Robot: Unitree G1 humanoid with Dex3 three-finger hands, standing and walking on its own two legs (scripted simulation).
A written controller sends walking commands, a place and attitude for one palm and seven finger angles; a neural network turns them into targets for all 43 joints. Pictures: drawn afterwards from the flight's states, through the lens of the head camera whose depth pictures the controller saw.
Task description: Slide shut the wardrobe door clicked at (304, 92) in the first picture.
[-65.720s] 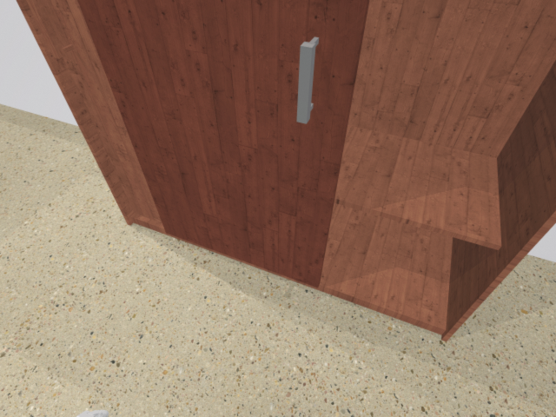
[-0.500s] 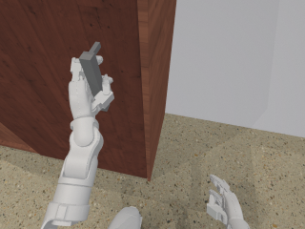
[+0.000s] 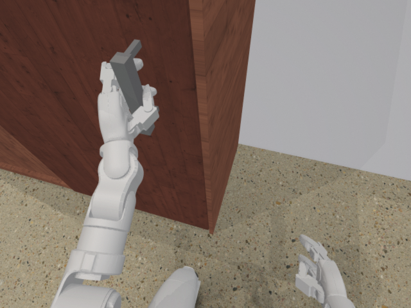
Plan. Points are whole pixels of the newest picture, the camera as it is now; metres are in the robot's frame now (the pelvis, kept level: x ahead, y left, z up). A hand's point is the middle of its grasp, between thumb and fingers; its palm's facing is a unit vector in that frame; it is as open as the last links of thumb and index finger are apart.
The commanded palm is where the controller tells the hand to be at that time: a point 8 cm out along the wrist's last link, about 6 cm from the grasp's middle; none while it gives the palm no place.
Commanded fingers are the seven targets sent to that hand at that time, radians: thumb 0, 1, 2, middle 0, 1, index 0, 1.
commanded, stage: step sideways, sliding the door along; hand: left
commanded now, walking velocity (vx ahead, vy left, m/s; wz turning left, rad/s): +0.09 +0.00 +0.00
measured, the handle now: (141, 91) +0.40 +0.24 +0.16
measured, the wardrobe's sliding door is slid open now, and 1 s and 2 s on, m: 0.00 0.00 0.00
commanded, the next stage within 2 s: stop walking and hold the door there in 0.60 s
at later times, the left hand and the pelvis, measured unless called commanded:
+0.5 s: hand (152, 108) +0.36 +0.20 +0.16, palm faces +0.45 -0.89 +0.00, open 6.8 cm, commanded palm +0.32 +0.09 +0.16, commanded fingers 0.00 0.90 0.90 -0.45 -1.40 -0.45 -1.40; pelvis +0.03 +0.01 +0.00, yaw +1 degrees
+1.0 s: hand (145, 111) +0.36 +0.21 +0.16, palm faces +0.35 -0.91 -0.21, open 6.3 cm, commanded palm +0.32 +0.22 +0.16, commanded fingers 0.00 0.90 0.90 -0.45 -1.40 -0.45 -1.40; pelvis +0.04 +0.01 +0.01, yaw -5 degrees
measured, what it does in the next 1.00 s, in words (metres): stands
